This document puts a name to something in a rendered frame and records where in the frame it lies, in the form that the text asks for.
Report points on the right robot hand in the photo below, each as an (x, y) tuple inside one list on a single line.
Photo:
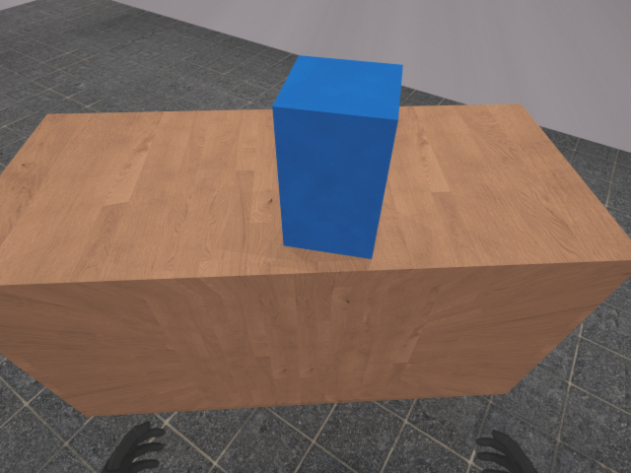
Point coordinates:
[(515, 460)]

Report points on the left robot hand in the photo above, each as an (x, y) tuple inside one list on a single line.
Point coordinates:
[(121, 459)]

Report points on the carton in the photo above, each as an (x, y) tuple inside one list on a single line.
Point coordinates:
[(334, 123)]

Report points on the pedestal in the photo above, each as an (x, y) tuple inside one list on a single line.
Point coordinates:
[(143, 270)]

